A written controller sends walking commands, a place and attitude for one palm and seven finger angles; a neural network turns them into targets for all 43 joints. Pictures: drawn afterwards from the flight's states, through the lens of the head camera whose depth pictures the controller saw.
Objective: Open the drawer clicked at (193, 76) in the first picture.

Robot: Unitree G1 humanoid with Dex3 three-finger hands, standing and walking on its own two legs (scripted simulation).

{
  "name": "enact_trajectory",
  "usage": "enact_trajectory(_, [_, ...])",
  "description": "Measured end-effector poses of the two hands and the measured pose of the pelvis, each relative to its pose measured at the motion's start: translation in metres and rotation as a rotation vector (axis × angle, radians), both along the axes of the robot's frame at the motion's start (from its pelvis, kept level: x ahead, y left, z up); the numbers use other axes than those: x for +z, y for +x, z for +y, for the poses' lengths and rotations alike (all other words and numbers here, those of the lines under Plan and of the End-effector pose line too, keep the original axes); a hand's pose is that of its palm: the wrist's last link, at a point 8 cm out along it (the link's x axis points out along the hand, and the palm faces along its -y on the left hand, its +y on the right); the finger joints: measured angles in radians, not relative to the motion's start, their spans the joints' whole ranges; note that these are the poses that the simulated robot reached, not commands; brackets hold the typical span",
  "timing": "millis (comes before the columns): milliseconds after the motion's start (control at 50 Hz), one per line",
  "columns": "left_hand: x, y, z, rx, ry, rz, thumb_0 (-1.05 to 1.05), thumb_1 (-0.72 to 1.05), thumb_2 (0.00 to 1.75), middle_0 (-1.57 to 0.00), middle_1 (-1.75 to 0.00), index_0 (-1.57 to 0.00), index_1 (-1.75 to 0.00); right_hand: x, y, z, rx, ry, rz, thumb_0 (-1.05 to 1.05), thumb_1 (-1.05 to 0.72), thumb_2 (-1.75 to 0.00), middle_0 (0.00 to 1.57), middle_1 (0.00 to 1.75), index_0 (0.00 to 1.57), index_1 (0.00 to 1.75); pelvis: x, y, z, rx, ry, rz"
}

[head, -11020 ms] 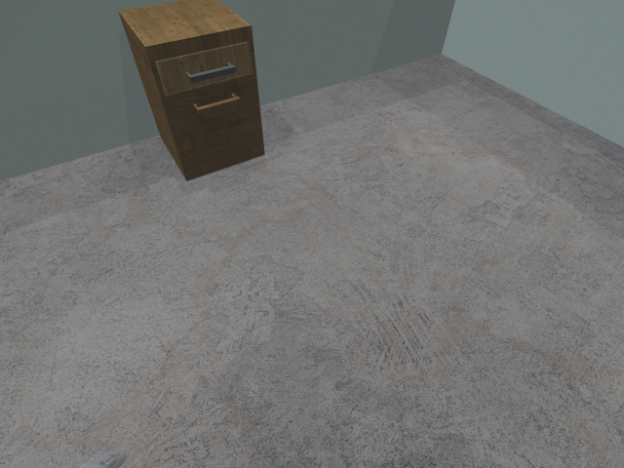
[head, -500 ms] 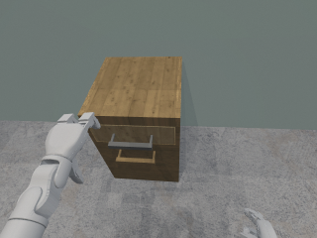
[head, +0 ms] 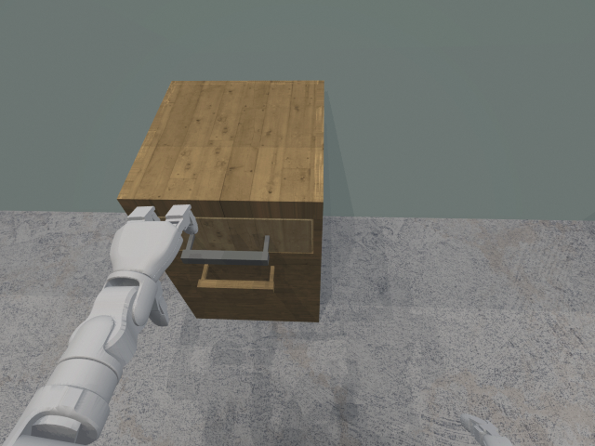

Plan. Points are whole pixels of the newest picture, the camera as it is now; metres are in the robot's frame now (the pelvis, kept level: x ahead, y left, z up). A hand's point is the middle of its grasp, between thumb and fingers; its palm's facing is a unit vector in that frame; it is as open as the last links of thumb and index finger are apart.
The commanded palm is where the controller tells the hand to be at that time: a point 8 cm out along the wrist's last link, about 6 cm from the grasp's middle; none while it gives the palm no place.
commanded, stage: move the hooked fingers above the handle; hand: left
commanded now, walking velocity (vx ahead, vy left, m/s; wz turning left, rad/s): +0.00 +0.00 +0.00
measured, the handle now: (227, 248) +0.54 +0.21 -0.23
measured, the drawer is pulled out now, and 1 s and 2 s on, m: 0.00 0.00 0.00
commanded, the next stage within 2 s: none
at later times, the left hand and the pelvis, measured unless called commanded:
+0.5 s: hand (199, 260) +0.42 +0.21 -0.07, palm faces -0.09 -0.02 -1.00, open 13.8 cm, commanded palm +0.41 +0.21 -0.03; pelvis -0.02 +0.01 -0.04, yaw -1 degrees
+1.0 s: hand (217, 255) +0.48 +0.20 -0.16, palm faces -0.06 -0.01 -1.00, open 13.8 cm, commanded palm +0.48 +0.19 -0.11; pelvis -0.04 +0.02 -0.12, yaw -3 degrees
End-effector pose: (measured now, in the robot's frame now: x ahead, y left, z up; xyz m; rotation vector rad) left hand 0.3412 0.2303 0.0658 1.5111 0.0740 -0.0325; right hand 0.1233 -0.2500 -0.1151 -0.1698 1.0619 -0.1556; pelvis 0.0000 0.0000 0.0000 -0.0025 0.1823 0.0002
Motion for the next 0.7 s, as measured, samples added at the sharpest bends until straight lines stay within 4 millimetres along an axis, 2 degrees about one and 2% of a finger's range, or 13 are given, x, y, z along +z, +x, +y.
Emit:
enact_trajectory(160, [-0.030, 0.021, -0.017, -0.071, -0.015, 0.008, 0.00, -0.49, 0.30, -0.32, -1.21, -0.32, -1.20, -0.015, -0.045, -0.013, -0.069, -0.042, 0.117, 0.01, -0.90, -0.90, 0.20, 0.30, 0.20, 0.30, -0.011, -0.002, 0.003, -0.010, -0.003, 0.060])
enact_trajectory(280, [-0.048, 0.035, -0.018, -0.056, 0.016, -0.033, 0.00, -0.49, 0.30, -0.32, -1.21, -0.32, -1.20, -0.029, -0.072, -0.014, -0.104, -0.047, 0.182, 0.01, -0.90, -0.90, 0.20, 0.30, 0.20, 0.30, -0.023, -0.006, 0.005, -0.016, -0.006, 0.111])
enact_trajectory(480, [-0.082, 0.058, -0.020, -0.039, 0.034, 0.027, 0.00, -0.49, 0.30, -0.32, -1.21, -0.32, -1.20, -0.045, -0.101, -0.007, -0.124, -0.054, 0.235, 0.00, -0.90, -0.90, 0.20, 0.30, 0.20, 0.30, -0.040, -0.015, 0.006, -0.015, -0.015, 0.183])
enact_trajectory(580, [-0.094, 0.071, -0.022, -0.052, 0.033, 0.004, 0.00, -0.49, 0.30, -0.32, -1.21, -0.32, -1.20, -0.056, -0.113, -0.007, -0.128, -0.068, 0.260, 0.00, -0.90, -0.90, 0.20, 0.30, 0.20, 0.30, -0.053, -0.019, 0.008, -0.018, -0.022, 0.226])
enact_trajectory(700, [-0.118, 0.084, -0.021, -0.031, 0.049, 0.012, 0.00, -0.49, 0.30, -0.32, -1.20, -0.32, -1.20, -0.070, -0.127, -0.006, -0.128, -0.081, 0.294, 0.00, -0.90, -0.90, 0.20, 0.30, 0.20, 0.30, -0.070, -0.025, 0.011, -0.019, -0.030, 0.274])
